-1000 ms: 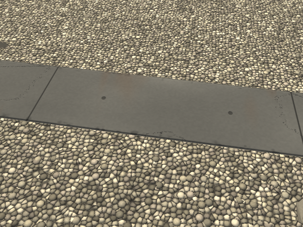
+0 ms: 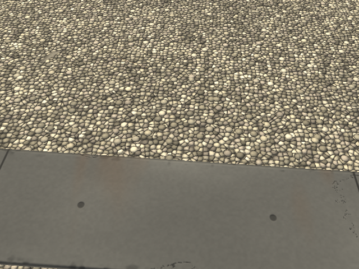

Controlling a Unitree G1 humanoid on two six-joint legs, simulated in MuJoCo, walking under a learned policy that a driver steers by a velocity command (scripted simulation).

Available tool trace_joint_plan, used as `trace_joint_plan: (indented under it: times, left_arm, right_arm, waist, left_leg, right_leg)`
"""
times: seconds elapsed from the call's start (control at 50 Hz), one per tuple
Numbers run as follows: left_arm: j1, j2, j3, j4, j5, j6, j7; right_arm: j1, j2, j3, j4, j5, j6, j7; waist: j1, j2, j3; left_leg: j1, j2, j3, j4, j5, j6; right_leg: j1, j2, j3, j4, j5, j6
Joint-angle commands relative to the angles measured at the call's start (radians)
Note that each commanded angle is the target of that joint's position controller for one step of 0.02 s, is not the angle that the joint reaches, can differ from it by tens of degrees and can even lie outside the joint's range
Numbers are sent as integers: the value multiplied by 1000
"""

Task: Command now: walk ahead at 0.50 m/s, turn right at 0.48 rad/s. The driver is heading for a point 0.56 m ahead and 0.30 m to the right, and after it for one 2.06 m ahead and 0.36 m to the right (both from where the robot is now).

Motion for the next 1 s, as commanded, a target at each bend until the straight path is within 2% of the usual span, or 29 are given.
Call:
trace_joint_plan:
  times: [0.02,0.08,0.16,0.22,0.3,0.32,0.36,0.38,0.4,0.42,0.44,0.46,0.48,0.5,0.52,0.54,0.58,0.62,0.66,0.72,0.8,0.86,0.88,0.9,0.92,0.94,0.96,0.98,1.0]
  left_arm:
    - [40,29,22,-67,0,17,1]
    - [-16,30,29,-105,7,39,3]
    - [-119,28,28,-146,12,31,-16]
    - [-237,14,16,-189,16,26,-38]
    - [-338,18,10,-252,12,29,-63]
    - [-344,25,12,-265,11,30,-68]
    - [-300,57,27,-276,13,35,-73]
    - [-215,86,44,-262,10,37,-73]
    - [-58,135,74,-221,8,36,-66]
    - [111,232,114,-179,8,44,-44]
    - [73,340,123,-187,4,33,-38]
    - [113,261,97,-214,18,16,-45]
    - [81,199,78,-204,26,2,-49]
    - [16,162,67,-216,18,-3,-49]
    - [-64,130,56,-234,19,-3,-47]
    - [-107,105,44,-253,28,-4,-43]
    - [-109,120,45,-257,26,-10,-35]
    - [-76,151,53,-250,21,-13,-20]
    - [-41,160,55,-241,18,-10,-8]
    - [-3,159,56,-231,15,-4,-2]
    - [48,156,56,-208,7,4,0]
    - [39,159,58,-211,11,17,9]
    - [22,152,56,-218,11,21,10]
    - [4,123,45,-230,14,22,8]
    - [-9,72,24,-255,30,19,4]
    - [142,10,6,-280,0,9,3]
    - [162,101,15,-244,-10,5,7]
    - [69,149,27,-241,-3,7,5]
    - [-5,141,24,-257,11,6,5]
  right_arm:
    - [26,-83,-21,-13,-8,-11,-2]
    - [45,-118,-34,9,-11,-18,-13]
    - [78,-147,-42,24,-12,-7,-30]
    - [116,-172,-48,30,-3,5,-38]
    - [171,-198,-59,46,15,31,-38]
    - [170,-206,-62,46,19,37,-38]
    - [145,-234,-70,36,27,49,-40]
    - [130,-246,-73,32,31,57,-41]
    - [110,-245,-70,25,36,63,-42]
    - [117,-212,-57,4,16,57,-43]
    - [190,-52,-10,-57,-18,26,-29]
    - [93,-127,-18,-75,26,-21,-15]
    - [8,-163,-29,-102,59,-40,-9]
    - [6,-155,-26,-95,44,-48,-13]
    - [17,-162,-34,-80,19,-45,-20]
    - [40,-172,-42,-75,14,-30,-19]
    - [46,-152,-44,-85,3,-2,-18]
    - [-8,-128,-38,-109,-10,11,-23]
    - [-90,-112,-30,-135,-11,12,-23]
    - [-187,-94,-20,-167,-1,5,-12]
    - [-252,-122,-23,-207,12,-9,3]
    - [-213,-156,-35,-209,14,-25,11]
    - [-151,-166,-42,-193,13,-31,10]
    - [-47,-194,-57,-169,3,-36,4]
    - [115,-249,-72,-153,-12,-37,-4]
    - [219,-321,-91,-119,-22,-23,-2]
    - [216,-231,-70,-118,5,-20,6]
    - [183,-163,-52,-121,12,-14,7]
    - [133,-147,-42,-125,4,-4,9]
  waist:
    - [0,155,-39]
    - [7,109,-2]
    - [-15,89,19]
    - [-59,74,51]
    - [-88,80,85]
    - [-81,88,82]
    - [-36,124,29]
    - [17,136,-25]
    - [106,115,-106]
    - [168,7,-197]
    - [34,-244,-260]
    - [103,-128,-368]
    - [107,-78,-239]
    - [64,-7,-174]
    - [20,24,-126]
    - [-14,14,-110]
    - [-36,18,-93]
    - [-30,21,-63]
    - [-3,3,-37]
    - [37,-40,-15]
    - [61,-57,-6]
    - [32,-91,-18]
    - [-3,-104,-38]
    - [-55,-96,-104]
    - [-125,-5,-244]
    - [-62,351,-380]
    - [-75,298,-332]
    - [-99,190,-195]
    - [-83,109,-113]
  left_leg:
    - [150,268,-238,-313,17,138]
    - [148,272,-131,-345,126,156]
    - [213,259,-17,-351,190,141]
    - [264,268,43,-350,190,132]
    - [396,305,85,-298,237,116]
    - [421,312,98,-267,300,107]
    - [441,310,133,-140,622,85]
    - [433,298,152,-6,781,72]
    - [366,258,180,205,814,43]
    - [109,213,182,522,522,-11]
    - [-336,5,72,852,-396,-66]
    - [-445,-12,-155,958,-432,-45]
    - [-532,33,-160,941,-334,-17]
    - [-487,80,-163,855,-243,0]
    - [-406,112,-164,767,-191,-5]
    - [-333,133,-172,715,-159,-10]
    - [-281,127,-157,634,-127,-38]
    - [-294,108,-142,521,-43,-69]
    - [-302,82,-138,365,84,-84]
    - [-238,33,-131,155,241,-78]
    - [-202,8,-154,46,238,-60]
    - [-136,-4,-157,4,116,-32]
    - [-52,-14,-139,-26,100,-14]
    - [116,7,-143,-41,110,16]
    - [384,167,-290,-14,75,80]
    - [727,396,-754,-96,-120,244]
    - [707,408,-885,-159,-333,245]
    - [579,356,-738,-178,-339,205]
    - [446,309,-615,-190,-238,184]
  right_leg:
    - [-167,-113,46,19,97,-7]
    - [-238,-119,59,-42,196,3]
    - [-283,-107,41,-248,370,14]
    - [-278,-98,-25,-388,421,10]
    - [-301,-81,-81,-492,328,-15]
    - [-283,-68,-100,-508,282,-28]
    - [-158,-6,-161,-523,183,-64]
    - [-38,41,-191,-538,151,-89]
    - [186,95,-205,-615,216,-125]
    - [501,1,-10,-654,217,-183]
    - [782,-245,563,-767,72,-354]
    - [831,-309,772,-906,16,-385]
    - [764,-283,622,-906,122,-331]
    - [622,-236,485,-894,214,-291]
    - [477,-196,385,-901,307,-260]
    - [385,-168,331,-923,369,-247]
    - [296,-149,292,-956,445,-254]
    - [249,-125,241,-973,485,-252]
    - [233,-95,209,-973,456,-228]
    - [206,-60,190,-961,346,-184]
    - [272,-94,271,-894,292,-167]
    - [336,-118,350,-806,325,-150]
    - [333,-102,356,-760,369,-136]
    - [299,-49,327,-646,432,-106]
    - [166,14,247,-373,322,-67]
    - [-203,151,128,-44,-172,5]
    - [-330,81,160,100,-205,13]
    - [-360,53,152,133,-113,17]
    - [-333,22,109,116,-48,19]
Keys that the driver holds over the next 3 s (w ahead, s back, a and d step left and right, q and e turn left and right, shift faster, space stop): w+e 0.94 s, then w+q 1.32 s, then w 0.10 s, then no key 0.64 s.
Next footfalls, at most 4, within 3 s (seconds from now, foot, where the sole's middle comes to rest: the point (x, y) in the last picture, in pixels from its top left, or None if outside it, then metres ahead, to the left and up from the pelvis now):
0.42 right None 0.34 -0.18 -0.77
0.92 left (212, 216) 0.69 -0.11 -0.77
1.36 right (291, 208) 0.73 -0.44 -0.77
1.86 left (240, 139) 1.08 -0.27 -0.77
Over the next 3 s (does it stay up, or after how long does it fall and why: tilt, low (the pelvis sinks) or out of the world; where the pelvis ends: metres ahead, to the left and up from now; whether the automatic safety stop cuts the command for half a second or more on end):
stays up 1.35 -0.35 0.00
